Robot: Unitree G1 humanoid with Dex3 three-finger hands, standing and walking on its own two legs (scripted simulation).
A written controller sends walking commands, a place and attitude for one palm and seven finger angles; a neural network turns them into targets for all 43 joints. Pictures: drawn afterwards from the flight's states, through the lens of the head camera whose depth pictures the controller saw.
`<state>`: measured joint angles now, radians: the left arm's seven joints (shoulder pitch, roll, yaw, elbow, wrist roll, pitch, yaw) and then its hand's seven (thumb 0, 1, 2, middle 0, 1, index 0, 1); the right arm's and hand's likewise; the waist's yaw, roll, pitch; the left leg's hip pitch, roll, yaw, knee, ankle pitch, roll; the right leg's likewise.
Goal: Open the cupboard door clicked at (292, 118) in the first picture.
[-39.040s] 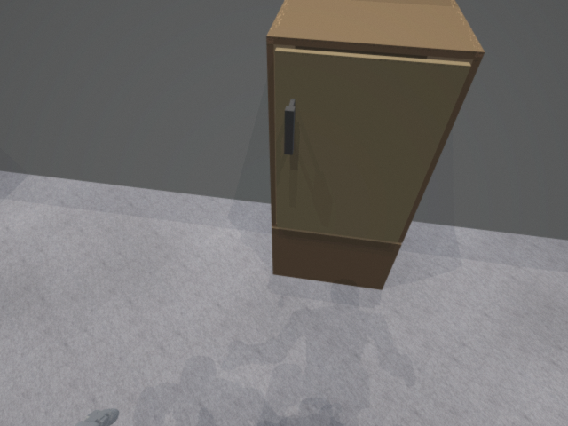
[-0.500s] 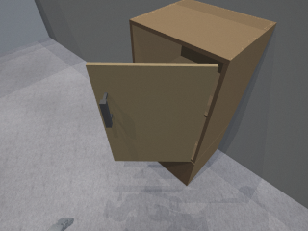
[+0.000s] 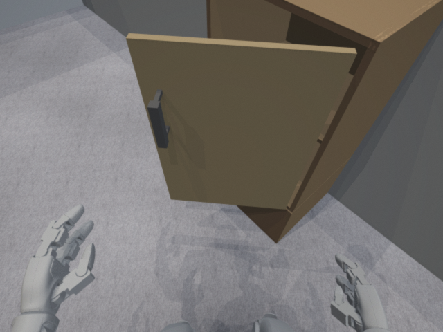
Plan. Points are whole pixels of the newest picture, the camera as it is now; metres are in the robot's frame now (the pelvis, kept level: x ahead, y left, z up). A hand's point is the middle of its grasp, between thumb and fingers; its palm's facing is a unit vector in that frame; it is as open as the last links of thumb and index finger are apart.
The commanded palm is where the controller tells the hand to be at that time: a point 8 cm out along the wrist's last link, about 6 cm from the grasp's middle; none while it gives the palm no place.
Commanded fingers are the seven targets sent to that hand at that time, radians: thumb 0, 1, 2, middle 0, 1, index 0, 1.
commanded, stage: raise the hand with hooked fingers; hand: left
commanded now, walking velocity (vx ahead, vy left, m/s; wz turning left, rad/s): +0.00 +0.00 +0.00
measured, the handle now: (161, 119) +0.53 +0.18 +0.04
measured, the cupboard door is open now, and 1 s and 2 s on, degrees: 43 43 43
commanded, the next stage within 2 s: move the hooked fingers beside the handle in 1.80 s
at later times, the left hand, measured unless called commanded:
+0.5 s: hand (77, 259) +0.22 +0.27 +0.01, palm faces +0.02 -1.00 -0.04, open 10.9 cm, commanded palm +0.20 +0.31 +0.02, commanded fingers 0.00 -0.06 0.49 -0.27 -0.92 -0.27 -0.92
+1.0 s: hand (60, 229) +0.26 +0.29 +0.04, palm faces +0.02 -1.00 -0.06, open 13.6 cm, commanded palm +0.24 +0.34 +0.05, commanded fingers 0.00 -0.50 0.30 -0.30 -1.20 -0.30 -1.20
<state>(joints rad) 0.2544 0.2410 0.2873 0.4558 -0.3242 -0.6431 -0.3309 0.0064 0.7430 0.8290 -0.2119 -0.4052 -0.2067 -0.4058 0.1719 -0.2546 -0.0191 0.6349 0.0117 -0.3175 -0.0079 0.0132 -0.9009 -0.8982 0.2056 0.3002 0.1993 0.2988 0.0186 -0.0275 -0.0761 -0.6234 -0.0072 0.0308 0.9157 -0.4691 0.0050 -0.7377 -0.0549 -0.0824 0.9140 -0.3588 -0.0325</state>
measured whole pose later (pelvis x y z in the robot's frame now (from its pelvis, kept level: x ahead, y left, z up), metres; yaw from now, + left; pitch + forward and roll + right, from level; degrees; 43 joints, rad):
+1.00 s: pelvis +0.00 +0.03 -0.01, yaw +0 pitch +12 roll -3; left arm 0.12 0.38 0.38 0.26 -0.35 -0.30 -0.45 -0.01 -0.40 0.34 -0.30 -1.14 -0.29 -1.14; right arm 0.28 -0.27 0.05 0.54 0.03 -0.23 -0.06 0.02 -0.90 -0.90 0.21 0.30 0.20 0.30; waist 0.00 0.02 -0.11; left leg -0.72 0.00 0.00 1.05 -0.54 0.05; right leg -0.78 -0.05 -0.10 0.95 -0.37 0.01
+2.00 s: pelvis +0.01 +0.02 +0.00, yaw +0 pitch +11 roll -2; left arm -0.05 0.40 0.43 0.47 -0.36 -0.32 -0.52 -0.01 -0.50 0.30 -0.30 -1.20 -0.30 -1.20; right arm 0.29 -0.28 0.04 0.57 0.04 -0.19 -0.08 0.02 -0.90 -0.90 0.21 0.30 0.20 0.30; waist -0.01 0.02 -0.10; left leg -0.65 0.01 0.00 0.95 -0.50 0.02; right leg -0.72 -0.03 -0.10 0.87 -0.35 -0.01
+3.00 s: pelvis +0.01 +0.02 -0.01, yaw -1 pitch +16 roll -2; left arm -0.51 0.46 0.43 0.90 -0.23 -0.38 -0.42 -0.01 -0.50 0.30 -0.30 -1.20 -0.30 -1.20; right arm 0.32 -0.27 0.04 0.60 0.03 -0.06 -0.06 0.01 -0.90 -0.90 0.21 0.30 0.20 0.30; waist -0.07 0.00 -0.10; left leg -0.76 0.02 0.02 0.98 -0.51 0.03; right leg -0.84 -0.02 -0.08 0.90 -0.34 -0.01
